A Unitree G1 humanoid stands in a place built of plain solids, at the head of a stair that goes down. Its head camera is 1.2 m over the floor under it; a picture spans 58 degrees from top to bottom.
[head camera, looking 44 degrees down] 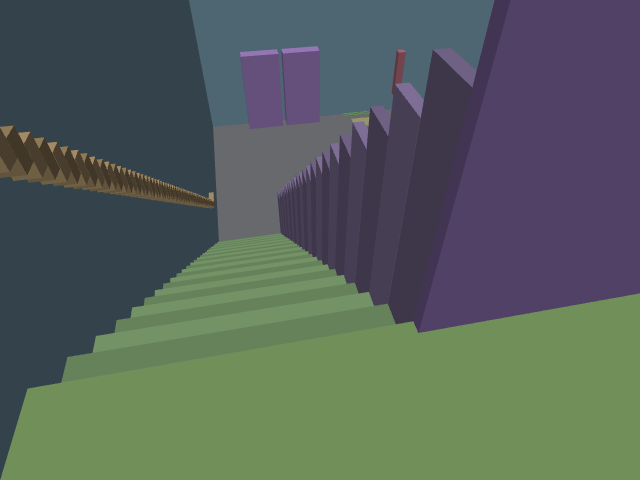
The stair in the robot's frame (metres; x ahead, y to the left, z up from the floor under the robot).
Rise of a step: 0.18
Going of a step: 0.21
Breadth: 1.20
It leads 12 degrees to the left of straight ahead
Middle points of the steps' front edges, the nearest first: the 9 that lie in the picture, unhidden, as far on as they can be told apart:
0.73 0.27 0.00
0.94 0.32 -0.18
1.15 0.36 -0.36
1.36 0.40 -0.54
1.57 0.45 -0.72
1.78 0.49 -0.90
1.99 0.53 -1.08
2.20 0.57 -1.26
2.41 0.62 -1.44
